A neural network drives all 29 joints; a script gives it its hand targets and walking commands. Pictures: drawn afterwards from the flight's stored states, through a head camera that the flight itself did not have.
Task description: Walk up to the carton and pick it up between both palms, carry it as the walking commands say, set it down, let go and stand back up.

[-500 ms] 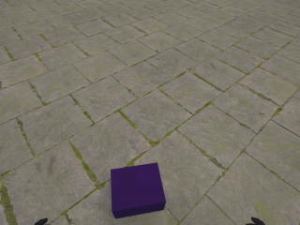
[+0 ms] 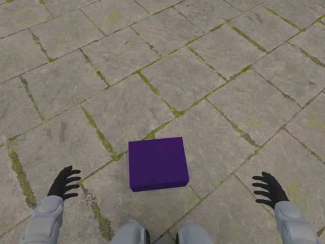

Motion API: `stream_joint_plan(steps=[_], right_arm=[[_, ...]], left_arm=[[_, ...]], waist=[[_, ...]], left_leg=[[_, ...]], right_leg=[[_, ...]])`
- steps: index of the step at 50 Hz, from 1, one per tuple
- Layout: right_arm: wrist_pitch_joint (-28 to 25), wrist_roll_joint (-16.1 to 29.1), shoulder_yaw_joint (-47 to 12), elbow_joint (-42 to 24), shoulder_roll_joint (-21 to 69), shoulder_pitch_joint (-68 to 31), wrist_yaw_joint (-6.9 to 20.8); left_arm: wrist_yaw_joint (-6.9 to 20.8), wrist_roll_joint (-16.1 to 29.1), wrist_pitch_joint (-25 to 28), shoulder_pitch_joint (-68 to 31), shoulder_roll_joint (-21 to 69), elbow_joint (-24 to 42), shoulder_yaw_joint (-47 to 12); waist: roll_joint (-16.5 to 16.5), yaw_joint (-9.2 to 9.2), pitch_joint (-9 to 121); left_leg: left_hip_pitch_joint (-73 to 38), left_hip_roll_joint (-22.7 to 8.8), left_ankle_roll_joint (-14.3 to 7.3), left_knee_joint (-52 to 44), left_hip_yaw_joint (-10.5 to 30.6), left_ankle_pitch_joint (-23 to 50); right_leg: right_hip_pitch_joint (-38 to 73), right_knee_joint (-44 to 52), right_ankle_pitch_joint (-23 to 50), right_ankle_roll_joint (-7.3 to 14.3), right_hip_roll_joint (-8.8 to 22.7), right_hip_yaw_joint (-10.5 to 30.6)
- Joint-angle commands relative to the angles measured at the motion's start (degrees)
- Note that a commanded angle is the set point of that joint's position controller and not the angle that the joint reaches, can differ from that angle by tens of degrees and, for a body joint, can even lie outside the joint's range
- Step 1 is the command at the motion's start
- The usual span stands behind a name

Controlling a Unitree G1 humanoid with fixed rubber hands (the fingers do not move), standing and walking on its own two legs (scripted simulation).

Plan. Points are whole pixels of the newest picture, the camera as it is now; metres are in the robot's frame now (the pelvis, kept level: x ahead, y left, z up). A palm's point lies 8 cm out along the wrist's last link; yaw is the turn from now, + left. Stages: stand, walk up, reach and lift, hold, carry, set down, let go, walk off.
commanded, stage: reach and lift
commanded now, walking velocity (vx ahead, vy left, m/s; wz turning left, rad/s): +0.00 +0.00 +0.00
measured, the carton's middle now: (157, 164) +0.48 +0.01 -0.65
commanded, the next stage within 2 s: none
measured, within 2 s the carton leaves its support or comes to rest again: neither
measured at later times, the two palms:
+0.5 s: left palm (67, 166) +0.33 +0.27 -0.12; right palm (246, 156) +0.35 -0.26 -0.13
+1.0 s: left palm (85, 139) +0.44 +0.25 -0.17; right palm (226, 131) +0.46 -0.23 -0.17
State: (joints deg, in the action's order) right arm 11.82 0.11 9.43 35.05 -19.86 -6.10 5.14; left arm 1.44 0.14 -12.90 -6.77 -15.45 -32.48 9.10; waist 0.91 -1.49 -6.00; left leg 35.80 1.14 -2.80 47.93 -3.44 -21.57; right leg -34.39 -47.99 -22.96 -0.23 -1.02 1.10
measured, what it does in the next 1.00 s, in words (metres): lowers itself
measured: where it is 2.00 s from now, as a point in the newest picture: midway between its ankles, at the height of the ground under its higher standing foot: outside the picture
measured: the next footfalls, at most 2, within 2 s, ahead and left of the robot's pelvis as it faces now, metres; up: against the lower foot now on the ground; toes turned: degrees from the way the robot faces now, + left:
none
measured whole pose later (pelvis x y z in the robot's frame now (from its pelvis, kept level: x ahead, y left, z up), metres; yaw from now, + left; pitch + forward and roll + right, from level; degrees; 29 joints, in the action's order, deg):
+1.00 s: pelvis -0.05 -0.02 -0.08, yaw +1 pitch +43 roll +0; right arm 9.2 2.9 17.6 51.0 -21.6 -61.2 4.0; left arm 4.0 2.9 -9.3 -59.6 -20.5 -48.5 20.1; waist -0.2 1.0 1.5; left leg 87.3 0.9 -2.0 60.6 -1.9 -16.8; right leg -85.8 -62.1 -19.7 1.0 -0.8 -1.2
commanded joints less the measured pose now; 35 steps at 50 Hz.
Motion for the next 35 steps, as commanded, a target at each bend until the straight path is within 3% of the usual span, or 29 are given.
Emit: stream_joint_plan(steps=[1, 11, 19, 27, 35], right_arm=[[-1.32, 0.29, 2.21, -5.27, -9.75, -6.12, -0.64], [0.16, 2.26, 1.58, -2.48, -8.80, -19.85, -2.63], [0.48, 3.42, 2.46, 1.10, -7.83, -34.04, -3.57], [-0.41, 4.51, 4.48, 6.40, -8.69, -48.65, -4.12], [-1.89, 5.43, 6.10, 10.27, -10.67, -60.14, -3.27]], left_arm=[[-0.77, 0.51, 1.18, -2.30, -8.44, 3.21, 3.55], [1.69, 1.92, 0.94, -20.42, -12.84, 1.00, 4.55], [3.84, 1.62, 1.11, -35.16, -14.90, -4.96, 6.77], [4.26, 3.20, 2.57, -49.29, -16.68, -10.68, 8.25], [3.70, 4.80, 3.78, -59.66, -17.41, -13.49, 9.35]], waist=[[-0.44, 1.27, 25.74], [-0.99, 0.11, 30.66], [-0.29, 1.62, 34.44], [-1.09, 2.67, 43.60], [-1.32, 3.49, 57.15]], left_leg=[[-18.16, -1.61, 4.84, -0.46, 7.12, 29.96], [-5.27, -0.63, 3.84, 3.54, 5.46, 17.59], [3.94, -0.09, 3.20, 5.30, 4.22, 10.69], [13.16, -0.16, 2.89, 7.07, 3.50, 10.22], [16.99, -0.16, 2.74, 9.44, 3.58, 17.94]], right_leg=[[-5.29, 1.60, 19.57, -0.48, -1.16, -1.02], [-7.19, -1.87, 14.86, -0.90, -0.08, -0.39], [-10.65, -3.91, 9.19, -1.13, 0.19, -0.09], [-14.91, -6.26, 9.38, -1.05, 0.47, 0.27], [-18.33, -9.42, 16.64, -0.56, 0.31, 0.66]])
